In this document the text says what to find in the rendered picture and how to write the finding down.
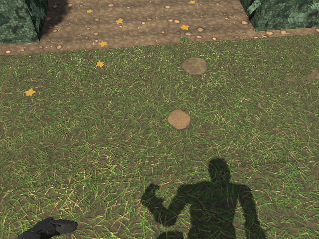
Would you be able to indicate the left robot hand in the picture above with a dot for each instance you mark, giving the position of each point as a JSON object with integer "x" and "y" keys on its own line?
{"x": 49, "y": 227}

